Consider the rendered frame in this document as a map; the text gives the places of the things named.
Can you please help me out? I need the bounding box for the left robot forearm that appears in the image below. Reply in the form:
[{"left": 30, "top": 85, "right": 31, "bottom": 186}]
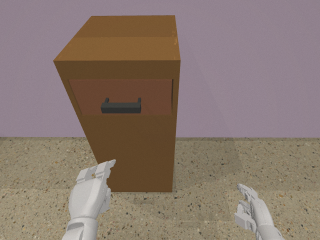
[{"left": 62, "top": 216, "right": 99, "bottom": 240}]

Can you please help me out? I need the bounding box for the robot right hand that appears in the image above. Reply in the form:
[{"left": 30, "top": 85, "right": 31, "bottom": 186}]
[{"left": 234, "top": 183, "right": 274, "bottom": 233}]

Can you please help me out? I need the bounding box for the drawer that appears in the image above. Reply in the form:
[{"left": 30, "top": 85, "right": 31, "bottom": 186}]
[{"left": 69, "top": 79, "right": 172, "bottom": 115}]

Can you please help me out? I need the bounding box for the cabinet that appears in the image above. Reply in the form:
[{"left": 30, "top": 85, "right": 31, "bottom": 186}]
[{"left": 53, "top": 15, "right": 181, "bottom": 193}]

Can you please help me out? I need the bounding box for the handle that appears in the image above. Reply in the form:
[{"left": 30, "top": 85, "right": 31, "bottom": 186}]
[{"left": 100, "top": 98, "right": 141, "bottom": 114}]

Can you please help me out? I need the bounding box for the robot left hand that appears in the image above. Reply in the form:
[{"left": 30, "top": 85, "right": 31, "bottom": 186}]
[{"left": 68, "top": 159, "right": 116, "bottom": 220}]

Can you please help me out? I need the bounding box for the right robot forearm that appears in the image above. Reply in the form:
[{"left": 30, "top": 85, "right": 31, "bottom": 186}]
[{"left": 255, "top": 224, "right": 285, "bottom": 240}]

